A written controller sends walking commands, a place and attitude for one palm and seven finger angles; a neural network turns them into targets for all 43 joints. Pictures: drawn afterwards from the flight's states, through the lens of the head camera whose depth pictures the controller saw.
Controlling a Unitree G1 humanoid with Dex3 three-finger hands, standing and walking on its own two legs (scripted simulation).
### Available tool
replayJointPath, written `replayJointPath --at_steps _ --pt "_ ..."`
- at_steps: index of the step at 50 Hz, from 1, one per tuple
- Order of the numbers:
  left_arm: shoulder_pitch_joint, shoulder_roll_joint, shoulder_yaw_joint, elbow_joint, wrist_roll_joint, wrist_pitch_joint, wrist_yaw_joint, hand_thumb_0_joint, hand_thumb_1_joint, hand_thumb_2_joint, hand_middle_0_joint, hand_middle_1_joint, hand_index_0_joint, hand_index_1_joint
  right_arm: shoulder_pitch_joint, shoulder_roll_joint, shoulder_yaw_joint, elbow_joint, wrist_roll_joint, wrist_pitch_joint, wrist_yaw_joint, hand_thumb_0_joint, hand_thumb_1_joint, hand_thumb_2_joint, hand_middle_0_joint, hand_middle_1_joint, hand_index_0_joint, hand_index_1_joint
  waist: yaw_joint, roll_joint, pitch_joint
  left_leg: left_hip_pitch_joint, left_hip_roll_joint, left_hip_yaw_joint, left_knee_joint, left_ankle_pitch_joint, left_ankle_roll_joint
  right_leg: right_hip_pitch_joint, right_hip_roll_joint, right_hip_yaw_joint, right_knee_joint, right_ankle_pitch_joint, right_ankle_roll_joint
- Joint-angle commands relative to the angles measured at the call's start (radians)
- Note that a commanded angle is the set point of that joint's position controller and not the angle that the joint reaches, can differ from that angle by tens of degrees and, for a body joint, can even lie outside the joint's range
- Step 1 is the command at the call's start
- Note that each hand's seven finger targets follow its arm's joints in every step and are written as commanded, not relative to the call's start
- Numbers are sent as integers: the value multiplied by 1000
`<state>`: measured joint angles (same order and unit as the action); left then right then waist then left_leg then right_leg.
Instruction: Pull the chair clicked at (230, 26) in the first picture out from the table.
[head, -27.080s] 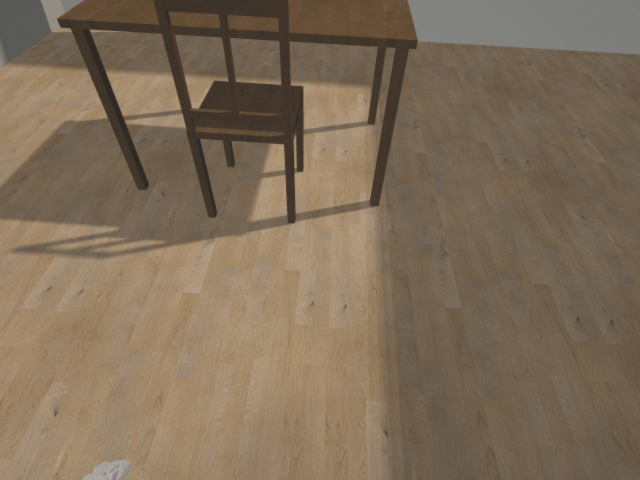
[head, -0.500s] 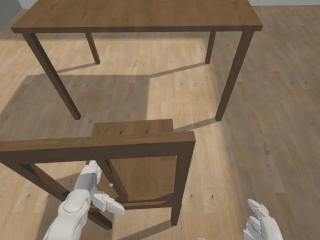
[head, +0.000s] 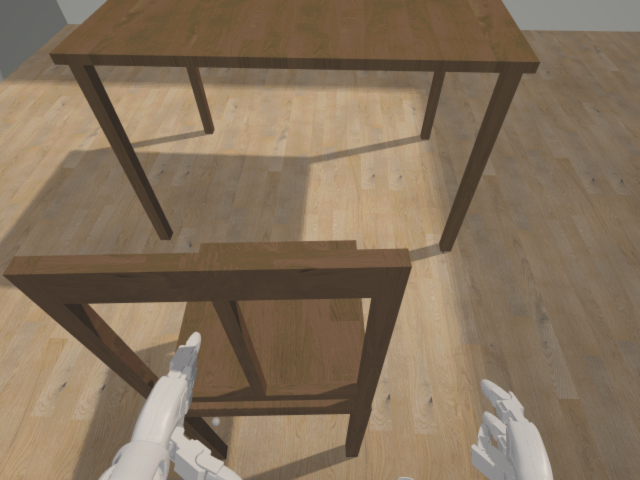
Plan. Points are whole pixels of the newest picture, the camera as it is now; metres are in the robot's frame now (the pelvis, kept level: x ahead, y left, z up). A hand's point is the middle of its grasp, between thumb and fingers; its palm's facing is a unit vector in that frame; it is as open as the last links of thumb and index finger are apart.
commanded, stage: draw the fingers out of the gap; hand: left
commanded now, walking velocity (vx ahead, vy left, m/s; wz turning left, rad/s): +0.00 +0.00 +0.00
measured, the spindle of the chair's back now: (245, 352) +0.30 +0.12 -0.04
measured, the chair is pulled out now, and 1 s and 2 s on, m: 0.59 0.59 0.59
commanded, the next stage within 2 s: draw the hand back to the body in 0.20 s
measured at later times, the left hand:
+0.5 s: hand (184, 445) +0.16 +0.15 +0.04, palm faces +0.06 -1.00 -0.05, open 17.5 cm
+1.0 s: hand (98, 414) +0.17 +0.21 +0.11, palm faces +0.26 -0.90 -0.34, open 16.3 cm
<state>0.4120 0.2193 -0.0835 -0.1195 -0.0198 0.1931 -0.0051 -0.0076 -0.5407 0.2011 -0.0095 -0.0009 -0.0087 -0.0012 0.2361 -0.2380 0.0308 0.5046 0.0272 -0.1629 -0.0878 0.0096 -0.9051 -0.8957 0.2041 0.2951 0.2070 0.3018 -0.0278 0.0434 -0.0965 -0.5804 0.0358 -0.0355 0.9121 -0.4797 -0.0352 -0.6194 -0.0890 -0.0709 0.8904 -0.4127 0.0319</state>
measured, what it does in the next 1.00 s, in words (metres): stands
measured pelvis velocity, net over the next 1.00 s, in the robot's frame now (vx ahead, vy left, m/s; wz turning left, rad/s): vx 0.00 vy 0.00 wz -0.01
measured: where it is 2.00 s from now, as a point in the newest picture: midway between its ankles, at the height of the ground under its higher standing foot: outside the picture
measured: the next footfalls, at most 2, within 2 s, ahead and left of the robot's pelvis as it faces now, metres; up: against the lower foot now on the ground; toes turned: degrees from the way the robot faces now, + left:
none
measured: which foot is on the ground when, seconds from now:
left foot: down 0.00-1.00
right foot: down 0.00-1.00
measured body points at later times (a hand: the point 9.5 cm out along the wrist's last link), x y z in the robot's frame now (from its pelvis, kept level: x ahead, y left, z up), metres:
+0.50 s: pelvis +0.00 +0.00 -0.02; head +0.03 +0.00 +0.43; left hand +0.16 +0.20 +0.04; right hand +0.19 -0.24 -0.08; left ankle -0.01 +0.14 -0.69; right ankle +0.02 -0.14 -0.69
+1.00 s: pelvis +0.00 +0.00 +0.01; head +0.00 -0.02 +0.46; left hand +0.15 +0.25 +0.13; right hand +0.19 -0.23 -0.06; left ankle -0.01 +0.14 -0.69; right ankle +0.02 -0.14 -0.69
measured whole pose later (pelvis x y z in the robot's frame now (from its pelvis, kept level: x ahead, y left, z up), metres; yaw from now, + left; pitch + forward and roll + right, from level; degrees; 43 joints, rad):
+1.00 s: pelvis +0.00 +0.00 +0.01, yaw +0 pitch +2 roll -2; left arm 0.65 0.29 0.14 -0.45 -0.07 -0.02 0.10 -0.01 -0.33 0.31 -0.04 -0.05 -0.04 -0.05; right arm 0.23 -0.22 0.01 0.56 0.04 -0.17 -0.13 0.01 -0.91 -0.90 0.20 0.29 0.21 0.30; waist 0.04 0.07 -0.07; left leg -0.43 0.06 -0.04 0.86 -0.47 -0.04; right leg -0.45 -0.06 -0.08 0.80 -0.39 0.03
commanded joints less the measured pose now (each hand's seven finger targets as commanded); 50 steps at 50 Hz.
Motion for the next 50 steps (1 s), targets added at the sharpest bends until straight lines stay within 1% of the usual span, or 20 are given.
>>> replayJointPath --at_steps 1,4,6,10,13,16,17,18,21,24,28,31,34,36,38,41,42,43,45,50 --pt "31 80 38 -205 -1 -22 1 0 -550 200 0 0 0 0 -85 -123 -53 -170 6 -48 -14 0 -900 -900 200 300 200 300 -9 -55 -130 23 -27 12 -144 213 49 115 37 -22 -130 154 -40" --pt "49 97 56 -236 -7 -15 -7 0 -550 200 0 0 0 0 -88 -123 -50 -185 6 -44 -20 0 -900 -900 200 300 200 300 -6 -77 -111 -8 -33 15 -138 154 52 99 39 -16 -137 87 -36" --pt "57 122 76 -269 -4 -19 -3 0 -550 200 0 0 0 0 -91 -119 -51 -186 6 -46 -27 0 -900 -900 200 300 200 300 -3 -45 -108 -12 -34 16 -131 152 53 96 40 -11 -137 75 -41" --pt "136 108 75 -329 -5 -43 -1 0 -550 200 0 0 0 0 -79 -106 -55 -191 7 -57 -30 0 -900 -900 200 300 200 300 3 -10 -139 14 -34 15 -117 205 53 99 42 -16 -116 132 -44" --pt "218 71 41 -348 -9 -51 -8 0 -550 200 0 0 0 0 -84 -97 -61 -192 9 -64 -29 0 -900 -900 200 300 200 300 1 -20 -140 5 -33 14 -108 220 52 99 41 -22 -108 151 -42" --pt "257 84 46 -350 -3 -51 -16 0 -550 200 0 0 0 0 -89 -96 -69 -186 11 -68 -32 0 -900 -900 200 300 200 300 -2 -44 -129 -14 -32 10 -99 212 54 94 44 -18 -107 145 -44" --pt "186 -18 64 -497 -138 -188 -17 0 -550 200 0 0 0 0 -77 -87 -65 -185 8 -95 -33 0 -900 -900 200 300 200 300 -3 -100 -111 -28 -44 6 -57 224 47 47 55 -43 -91 176 -38" --pt "234 44 111 -421 -130 -247 -18 0 -550 200 0 0 0 0 -78 -90 -74 -150 8 -110 -30 0 -900 -900 200 300 200 300 11 -82 -125 -35 -41 10 -43 217 43 48 57 -34 -76 165 -44" --pt "256 96 182 -490 -152 -347 -22 0 -550 200 0 0 0 0 -68 -86 -83 -130 13 -129 -22 0 -900 -900 200 300 200 300 32 -9 -165 -26 -39 10 -40 249 39 65 56 -28 -53 177 -52" --pt "239 63 169 -472 -160 -459 -49 0 -550 200 0 0 0 0 -75 -73 -85 -106 17 -138 -6 0 -900 -900 200 300 200 300 26 39 -134 -43 -37 11 -19 237 31 7 57 -32 -24 149 -53" --pt "221 68 180 -397 -178 -581 -133 0 -550 200 0 0 0 0 -102 -82 -94 -90 18 -139 16 0 -900 -900 200 300 200 300 16 -25 -115 -113 -29 8 16 176 31 -26 56 -15 -9 92 -51" --pt "278 97 217 -393 -197 -521 -190 0 -550 200 0 0 0 0 -133 -89 -94 -128 33 -129 16 0 -900 -900 200 300 200 300 40 20 -170 -76 -29 17 -27 155 37 55 47 0 -44 70 -53" --pt "255 145 293 -474 -238 -442 -193 0 -550 200 0 0 0 0 -143 -83 -89 -150 44 -118 -8 0 -900 -900 200 300 200 300 46 -34 -202 -48 -28 17 -55 153 42 115 44 2 -79 71 -44" --pt "235 167 342 -484 -262 -417 -175 0 -550 200 0 0 0 0 -151 -78 -82 -139 49 -117 -24 0 -900 -900 200 300 200 300 52 -49 -168 -40 -25 9 -72 152 42 129 51 1 -105 58 -47" --pt "182 170 358 -508 -284 -420 -161 0 -477 235 -10 -15 -10 -15 -133 -75 -73 -126 50 -127 -32 0 -900 -900 200 300 200 300 41 -44 -128 -28 -23 5 -91 144 41 126 54 -1 -128 41 -43" --pt "146 159 342 -507 -287 -433 -162 0 -369 287 -25 -37 -25 -37 -126 -83 -65 -105 52 -152 -35 0 -900 -900 200 300 200 300 31 -26 -91 10 -18 0 -112 164 43 128 59 -5 -155 61 -45" --pt "235 312 386 -483 -101 -343 -6 0 -332 305 -30 -45 -30 -45 -109 -71 -64 -93 24 -103 -49 0 -900 -900 200 300 200 300 112 39 -134 73 4 21 -155 172 35 216 30 46 -190 85 -67" --pt "237 204 309 -555 -79 -307 55 0 -296 322 -35 -53 -35 -53 -97 -62 -54 -121 17 -89 -46 0 -900 -900 200 300 200 300 72 33 -77 88 -2 21 -175 163 33 202 22 27 -209 101 -63" --pt "243 155 272 -527 -55 -273 106 0 -224 357 -45 -68 -45 -68 -111 -62 -53 -110 15 -69 -44 0 -900 -900 200 300 200 300 65 32 -13 102 7 17 -201 151 32 207 22 10 -225 92 -64" --pt "177 234 330 -541 -24 -260 168 0 -43 445 -70 -105 -70 -105 -132 -76 -49 -99 7 -41 -50 0 -900 -900 200 300 200 300 71 -18 27 180 10 17 -262 152 42 264 25 8 -300 93 -59"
